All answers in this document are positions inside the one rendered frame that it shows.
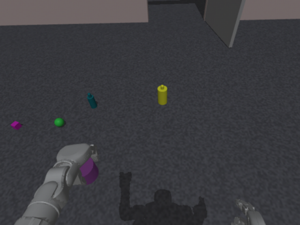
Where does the left robot hand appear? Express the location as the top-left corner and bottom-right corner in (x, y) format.
(56, 143), (99, 185)

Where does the right robot hand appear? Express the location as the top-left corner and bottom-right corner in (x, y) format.
(231, 199), (266, 225)

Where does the left robot arm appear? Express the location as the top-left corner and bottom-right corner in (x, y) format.
(14, 159), (79, 225)

